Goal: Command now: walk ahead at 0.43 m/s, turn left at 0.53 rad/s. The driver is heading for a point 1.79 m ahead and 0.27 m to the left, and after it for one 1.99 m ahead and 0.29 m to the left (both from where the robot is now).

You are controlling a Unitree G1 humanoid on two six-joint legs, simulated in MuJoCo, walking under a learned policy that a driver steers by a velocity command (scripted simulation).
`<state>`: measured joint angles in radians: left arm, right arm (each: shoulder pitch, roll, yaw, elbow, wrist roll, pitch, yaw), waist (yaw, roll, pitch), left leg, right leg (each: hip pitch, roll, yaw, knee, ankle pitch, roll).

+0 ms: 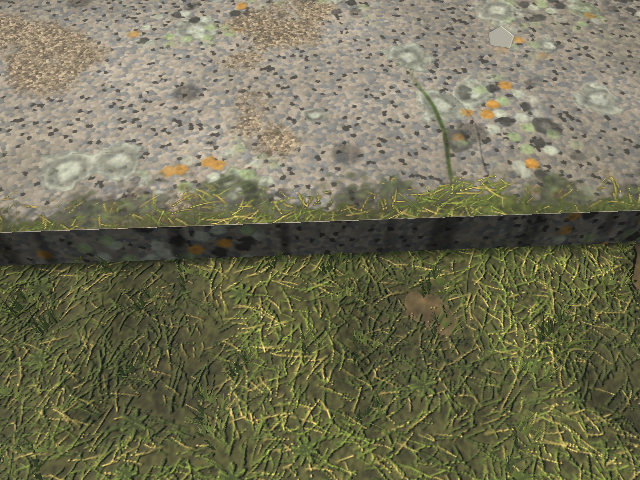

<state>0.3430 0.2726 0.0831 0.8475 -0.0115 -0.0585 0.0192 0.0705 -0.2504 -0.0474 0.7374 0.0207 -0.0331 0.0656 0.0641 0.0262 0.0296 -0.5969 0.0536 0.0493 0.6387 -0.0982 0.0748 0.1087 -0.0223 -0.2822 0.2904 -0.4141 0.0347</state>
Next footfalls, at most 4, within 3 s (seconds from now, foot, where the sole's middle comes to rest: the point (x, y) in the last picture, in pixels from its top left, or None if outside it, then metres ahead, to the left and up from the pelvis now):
0.04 left None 0.19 0.10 -0.76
0.52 right None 0.34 -0.08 -0.76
0.86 left None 0.19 0.14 -0.76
1.96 left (221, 416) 0.57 0.27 -0.76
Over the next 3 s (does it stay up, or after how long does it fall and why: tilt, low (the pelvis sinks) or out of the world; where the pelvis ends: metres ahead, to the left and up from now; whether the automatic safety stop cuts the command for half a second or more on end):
stays up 0.94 0.28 0.03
